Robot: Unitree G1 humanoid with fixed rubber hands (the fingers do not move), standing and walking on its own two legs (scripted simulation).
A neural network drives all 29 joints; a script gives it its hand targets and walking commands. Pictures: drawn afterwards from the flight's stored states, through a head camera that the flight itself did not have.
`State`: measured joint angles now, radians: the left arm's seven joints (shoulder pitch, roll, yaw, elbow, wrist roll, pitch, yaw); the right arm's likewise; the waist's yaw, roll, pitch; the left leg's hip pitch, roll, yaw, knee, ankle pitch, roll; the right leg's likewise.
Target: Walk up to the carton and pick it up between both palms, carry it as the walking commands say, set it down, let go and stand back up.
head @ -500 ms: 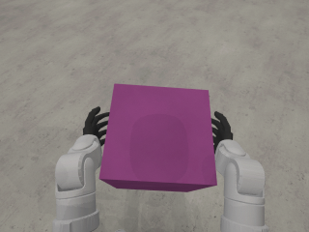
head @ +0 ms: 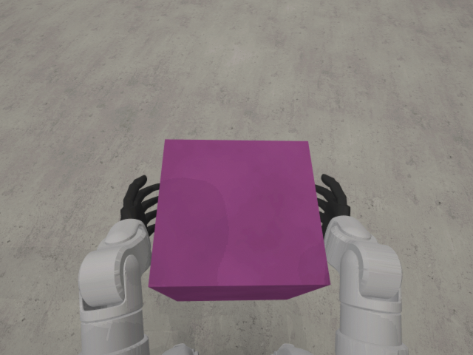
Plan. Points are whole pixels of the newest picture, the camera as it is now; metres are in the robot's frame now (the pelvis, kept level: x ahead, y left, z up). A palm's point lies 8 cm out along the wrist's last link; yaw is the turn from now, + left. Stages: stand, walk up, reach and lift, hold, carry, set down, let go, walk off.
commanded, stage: carry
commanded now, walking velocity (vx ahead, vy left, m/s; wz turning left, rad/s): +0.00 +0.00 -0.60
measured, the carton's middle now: (234, 231) +0.32 +0.03 +0.01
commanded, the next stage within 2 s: none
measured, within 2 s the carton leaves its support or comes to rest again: neither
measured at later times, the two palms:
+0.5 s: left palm (211, 238) +0.28 +0.06 +0.08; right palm (440, 293) +0.21 -0.23 +0.08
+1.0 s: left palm (261, 298) +0.20 -0.01 +0.10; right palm out of the picture +0.10 -0.29 +0.09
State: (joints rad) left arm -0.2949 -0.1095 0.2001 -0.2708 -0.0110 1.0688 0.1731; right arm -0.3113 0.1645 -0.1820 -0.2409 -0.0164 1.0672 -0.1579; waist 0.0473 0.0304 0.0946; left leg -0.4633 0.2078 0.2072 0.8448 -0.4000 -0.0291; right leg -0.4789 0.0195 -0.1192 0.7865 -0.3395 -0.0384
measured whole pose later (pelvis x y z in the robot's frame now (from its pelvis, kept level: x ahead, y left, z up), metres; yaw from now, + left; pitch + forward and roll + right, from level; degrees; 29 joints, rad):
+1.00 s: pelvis -0.14 -0.06 +0.01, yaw -18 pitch -1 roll +1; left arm -0.36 -0.15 0.26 -0.11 0.05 1.11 0.17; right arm -0.36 0.16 -0.24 -0.08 -0.02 1.09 -0.16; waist -0.02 -0.01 0.01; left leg -0.38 0.07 0.07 0.72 -0.34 -0.02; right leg -0.47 0.03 -0.10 0.64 -0.16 -0.10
